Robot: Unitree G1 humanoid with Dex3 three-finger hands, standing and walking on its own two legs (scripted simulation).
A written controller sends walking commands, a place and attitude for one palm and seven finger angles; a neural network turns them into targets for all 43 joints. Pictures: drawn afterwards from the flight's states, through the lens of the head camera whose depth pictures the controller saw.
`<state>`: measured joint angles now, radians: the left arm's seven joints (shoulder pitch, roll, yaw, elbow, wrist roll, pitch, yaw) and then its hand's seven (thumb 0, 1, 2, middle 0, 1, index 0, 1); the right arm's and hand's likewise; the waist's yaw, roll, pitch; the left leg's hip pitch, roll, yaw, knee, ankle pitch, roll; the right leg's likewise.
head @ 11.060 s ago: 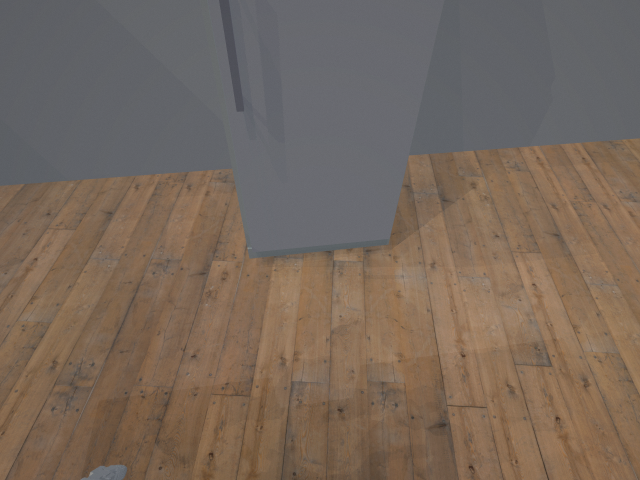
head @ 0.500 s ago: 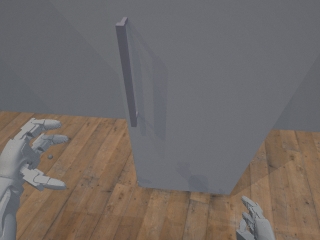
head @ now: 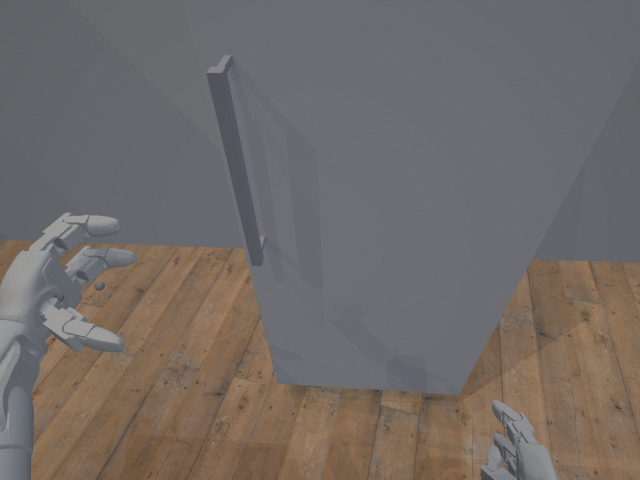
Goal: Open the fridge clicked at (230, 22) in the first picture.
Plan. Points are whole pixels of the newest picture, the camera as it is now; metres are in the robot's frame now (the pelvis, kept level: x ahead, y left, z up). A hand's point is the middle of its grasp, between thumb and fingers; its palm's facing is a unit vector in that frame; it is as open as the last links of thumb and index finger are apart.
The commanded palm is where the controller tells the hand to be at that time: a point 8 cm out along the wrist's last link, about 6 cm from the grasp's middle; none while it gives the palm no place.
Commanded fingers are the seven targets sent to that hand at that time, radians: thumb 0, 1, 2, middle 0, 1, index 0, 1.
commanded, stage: raise the hand to about handle height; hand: left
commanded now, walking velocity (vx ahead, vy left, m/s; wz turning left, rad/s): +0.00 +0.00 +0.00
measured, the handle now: (244, 177) +0.50 +0.17 +0.13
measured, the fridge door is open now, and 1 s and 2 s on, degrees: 0 0 0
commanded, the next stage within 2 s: move the hooked fingers beside the handle in 0.26 s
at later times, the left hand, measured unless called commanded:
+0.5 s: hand (102, 285) +0.28 +0.27 +0.14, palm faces +0.08 -1.00 -0.03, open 14.0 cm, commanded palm +0.25 +0.31 +0.15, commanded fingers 0.00 -0.50 0.30 -0.30 -1.20 -0.30 -1.20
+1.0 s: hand (141, 251) +0.33 +0.25 +0.14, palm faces +0.05 -1.00 -0.01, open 14.0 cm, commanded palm +0.31 +0.30 +0.14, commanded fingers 0.00 -0.50 0.30 -0.30 -1.20 -0.30 -1.20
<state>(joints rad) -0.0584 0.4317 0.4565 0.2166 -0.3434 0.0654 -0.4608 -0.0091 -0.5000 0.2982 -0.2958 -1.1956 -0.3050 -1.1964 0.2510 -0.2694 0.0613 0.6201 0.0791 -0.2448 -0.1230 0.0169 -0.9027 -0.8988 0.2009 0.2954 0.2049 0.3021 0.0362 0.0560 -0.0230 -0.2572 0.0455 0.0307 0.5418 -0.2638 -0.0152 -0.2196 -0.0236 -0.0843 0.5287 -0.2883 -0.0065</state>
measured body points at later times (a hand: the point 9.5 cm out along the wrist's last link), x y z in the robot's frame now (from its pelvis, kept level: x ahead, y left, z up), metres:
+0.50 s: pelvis +0.00 +0.00 +0.00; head -0.02 -0.02 +0.45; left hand +0.27 +0.33 +0.15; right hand +0.17 -0.23 -0.08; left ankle +0.02 +0.13 -0.73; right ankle +0.00 -0.11 -0.73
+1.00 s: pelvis -0.01 +0.01 +0.00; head -0.01 -0.01 +0.45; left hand +0.32 +0.31 +0.14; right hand +0.15 -0.24 -0.09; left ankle +0.02 +0.13 -0.73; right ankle +0.00 -0.11 -0.73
